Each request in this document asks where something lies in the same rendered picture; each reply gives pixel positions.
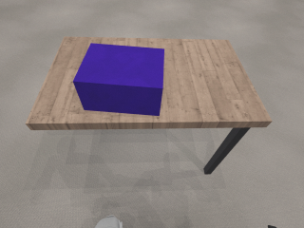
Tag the table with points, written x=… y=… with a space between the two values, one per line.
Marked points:
x=204 y=86

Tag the carton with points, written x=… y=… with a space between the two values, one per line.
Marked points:
x=121 y=79

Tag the left robot thigh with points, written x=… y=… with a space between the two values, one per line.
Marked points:
x=110 y=222

